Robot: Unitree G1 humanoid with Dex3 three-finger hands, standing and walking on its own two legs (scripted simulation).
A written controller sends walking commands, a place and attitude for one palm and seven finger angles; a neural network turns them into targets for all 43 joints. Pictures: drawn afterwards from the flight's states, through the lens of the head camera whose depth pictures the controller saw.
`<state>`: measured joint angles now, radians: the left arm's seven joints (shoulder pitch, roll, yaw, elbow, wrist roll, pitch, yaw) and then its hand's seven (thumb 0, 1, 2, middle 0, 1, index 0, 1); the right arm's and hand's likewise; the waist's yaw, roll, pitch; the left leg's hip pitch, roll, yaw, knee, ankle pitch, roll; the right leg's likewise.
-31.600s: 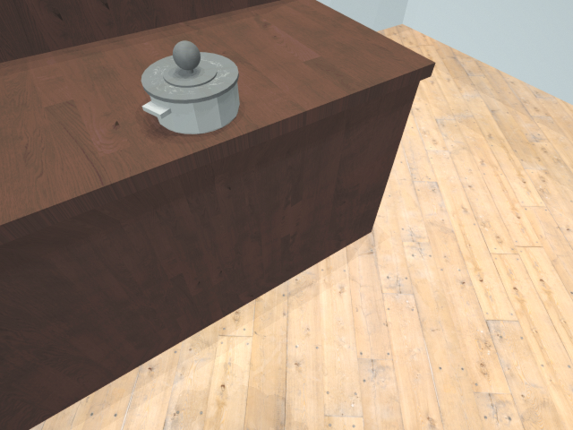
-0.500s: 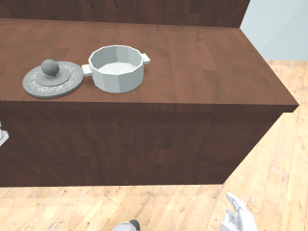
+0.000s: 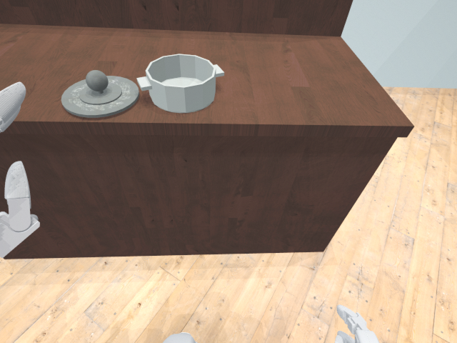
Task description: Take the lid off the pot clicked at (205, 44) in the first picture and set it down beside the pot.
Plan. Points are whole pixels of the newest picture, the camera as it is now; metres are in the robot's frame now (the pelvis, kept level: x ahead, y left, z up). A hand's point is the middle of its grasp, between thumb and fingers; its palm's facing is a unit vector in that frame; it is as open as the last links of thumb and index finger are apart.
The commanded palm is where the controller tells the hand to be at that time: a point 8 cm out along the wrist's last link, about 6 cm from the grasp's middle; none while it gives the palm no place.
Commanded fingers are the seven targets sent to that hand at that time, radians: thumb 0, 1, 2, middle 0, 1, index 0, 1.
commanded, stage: stop stepping back and stand still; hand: left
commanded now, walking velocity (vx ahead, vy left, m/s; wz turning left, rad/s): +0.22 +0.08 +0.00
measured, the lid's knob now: (97, 80) +0.69 +0.41 +0.09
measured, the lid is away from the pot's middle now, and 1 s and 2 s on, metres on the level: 0.22 0.22 0.22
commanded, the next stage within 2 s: let the arm hang, fingers relaxed in 1.52 s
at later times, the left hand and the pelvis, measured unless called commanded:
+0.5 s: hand out of the picture +0.13 +0.23 +0.27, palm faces +0.54 -0.75 -0.39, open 7.4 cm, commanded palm +0.09 +0.28 +0.26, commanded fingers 0.00 0.90 0.90 -0.20 -0.30 -0.20 -0.30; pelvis -0.03 -0.01 +0.01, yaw +2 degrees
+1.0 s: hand out of the picture -0.07 +0.20 -0.17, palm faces +0.17 -0.96 -0.22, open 7.0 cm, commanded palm none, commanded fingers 0.00 0.90 0.90 -0.20 -0.30 -0.20 -0.30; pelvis -0.01 +0.01 +0.00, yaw +7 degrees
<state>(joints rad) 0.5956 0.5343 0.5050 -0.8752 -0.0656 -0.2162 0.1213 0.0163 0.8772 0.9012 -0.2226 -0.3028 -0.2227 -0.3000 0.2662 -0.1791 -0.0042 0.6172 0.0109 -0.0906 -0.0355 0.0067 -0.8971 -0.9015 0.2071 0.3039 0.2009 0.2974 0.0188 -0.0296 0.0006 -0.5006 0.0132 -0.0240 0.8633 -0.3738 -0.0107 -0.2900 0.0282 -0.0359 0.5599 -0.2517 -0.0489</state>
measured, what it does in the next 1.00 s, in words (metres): steps on the spot: left foot, then left foot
